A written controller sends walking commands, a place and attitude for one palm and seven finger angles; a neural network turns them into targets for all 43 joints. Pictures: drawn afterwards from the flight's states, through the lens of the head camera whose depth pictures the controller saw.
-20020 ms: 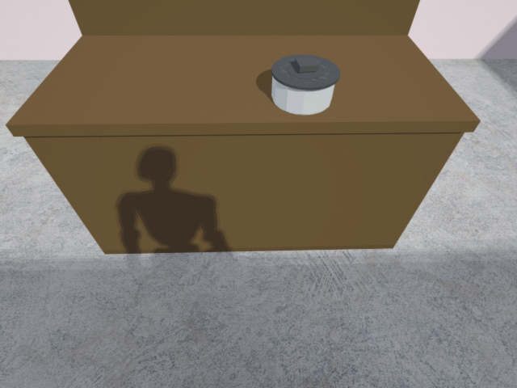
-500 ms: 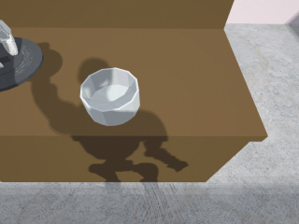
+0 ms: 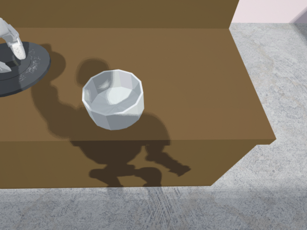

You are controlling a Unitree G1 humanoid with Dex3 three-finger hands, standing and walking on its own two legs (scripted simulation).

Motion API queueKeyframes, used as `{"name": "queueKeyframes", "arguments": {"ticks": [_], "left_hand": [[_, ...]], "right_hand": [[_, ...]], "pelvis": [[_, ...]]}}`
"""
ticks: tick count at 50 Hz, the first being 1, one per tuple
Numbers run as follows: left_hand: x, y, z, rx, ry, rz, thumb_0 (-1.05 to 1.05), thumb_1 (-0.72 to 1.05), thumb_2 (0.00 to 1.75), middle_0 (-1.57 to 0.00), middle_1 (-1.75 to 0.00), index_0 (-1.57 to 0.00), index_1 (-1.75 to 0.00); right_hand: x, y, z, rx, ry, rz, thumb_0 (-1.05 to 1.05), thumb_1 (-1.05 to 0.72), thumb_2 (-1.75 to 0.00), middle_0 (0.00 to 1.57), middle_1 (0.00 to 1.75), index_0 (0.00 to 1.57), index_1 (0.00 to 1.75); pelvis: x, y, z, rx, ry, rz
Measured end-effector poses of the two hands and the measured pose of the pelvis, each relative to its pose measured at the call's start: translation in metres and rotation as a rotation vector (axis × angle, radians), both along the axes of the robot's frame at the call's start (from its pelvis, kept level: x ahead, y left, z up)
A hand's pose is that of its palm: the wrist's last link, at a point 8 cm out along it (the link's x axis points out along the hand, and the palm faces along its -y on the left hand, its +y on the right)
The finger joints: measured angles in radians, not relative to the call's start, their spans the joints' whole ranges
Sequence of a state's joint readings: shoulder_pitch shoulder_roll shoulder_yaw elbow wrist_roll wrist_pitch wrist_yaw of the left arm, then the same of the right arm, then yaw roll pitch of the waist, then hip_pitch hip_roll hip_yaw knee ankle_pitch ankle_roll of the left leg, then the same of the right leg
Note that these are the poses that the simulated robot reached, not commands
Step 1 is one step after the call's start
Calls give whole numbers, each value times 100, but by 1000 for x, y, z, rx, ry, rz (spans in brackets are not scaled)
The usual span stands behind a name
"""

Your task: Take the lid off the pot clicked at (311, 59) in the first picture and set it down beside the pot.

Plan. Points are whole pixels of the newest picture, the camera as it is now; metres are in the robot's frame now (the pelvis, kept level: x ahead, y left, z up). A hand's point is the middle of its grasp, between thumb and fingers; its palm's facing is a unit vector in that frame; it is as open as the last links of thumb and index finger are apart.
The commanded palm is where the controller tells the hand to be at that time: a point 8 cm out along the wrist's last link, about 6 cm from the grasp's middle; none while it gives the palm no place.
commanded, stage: lower the lid onto the table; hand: left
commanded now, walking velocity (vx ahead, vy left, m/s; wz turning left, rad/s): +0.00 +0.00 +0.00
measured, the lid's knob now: (2, 59) +0.48 +0.35 +0.17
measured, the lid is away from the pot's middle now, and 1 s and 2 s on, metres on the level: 0.23 0.24 0.25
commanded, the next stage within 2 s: none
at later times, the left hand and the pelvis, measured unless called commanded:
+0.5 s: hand (3, 71) +0.45 +0.34 +0.16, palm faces -0.40 -0.11 -0.91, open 7.4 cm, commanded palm +0.47 +0.35 +0.24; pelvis +0.00 +0.00 +0.00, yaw +0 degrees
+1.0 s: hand (11, 82) +0.45 +0.34 +0.13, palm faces -0.44 -0.11 -0.89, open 7.4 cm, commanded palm +0.48 +0.35 +0.20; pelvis +0.00 +0.00 -0.01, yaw -1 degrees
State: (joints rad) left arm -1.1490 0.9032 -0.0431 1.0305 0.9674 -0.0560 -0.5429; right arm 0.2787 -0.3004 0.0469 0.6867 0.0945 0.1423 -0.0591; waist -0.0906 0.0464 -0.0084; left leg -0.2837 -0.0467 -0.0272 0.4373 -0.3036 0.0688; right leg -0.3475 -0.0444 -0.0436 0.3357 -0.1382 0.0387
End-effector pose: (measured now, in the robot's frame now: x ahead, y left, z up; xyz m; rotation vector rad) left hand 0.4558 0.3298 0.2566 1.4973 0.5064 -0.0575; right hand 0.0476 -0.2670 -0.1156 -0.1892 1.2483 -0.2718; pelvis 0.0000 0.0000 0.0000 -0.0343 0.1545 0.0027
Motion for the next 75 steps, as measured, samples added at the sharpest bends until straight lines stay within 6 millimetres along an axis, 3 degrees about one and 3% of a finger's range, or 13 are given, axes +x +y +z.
{"name": "queueKeyframes", "arguments": {"ticks": [39, 75], "left_hand": [[-1, 15, -57, -32, 88, -13, 0, 16, 91, -50, -84, -73, -98], [0, 21, -105, -56, 146, -68, 0, 16, 91, -49, -84, -73, -98]], "right_hand": [[-10, -5, 1, -39, 57, -27, 1, -90, -90, 21, 30, 21, 30], [-47, 0, 0, -90, 133, -81, 1, -90, -90, 21, 30, 21, 30]], "pelvis": [[2, 1, -4, -10, 31, -5], [-3, 9, -11, -23, 69, -15]]}}
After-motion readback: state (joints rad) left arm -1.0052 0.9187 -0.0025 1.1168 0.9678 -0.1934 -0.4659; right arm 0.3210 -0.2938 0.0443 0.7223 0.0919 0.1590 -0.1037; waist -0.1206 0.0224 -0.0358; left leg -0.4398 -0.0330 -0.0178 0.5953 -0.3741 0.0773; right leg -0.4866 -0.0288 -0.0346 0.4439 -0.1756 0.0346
